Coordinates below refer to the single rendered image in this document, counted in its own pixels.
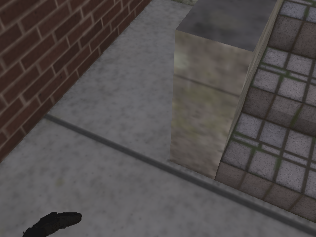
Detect stairs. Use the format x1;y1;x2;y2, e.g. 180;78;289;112
214;0;316;223

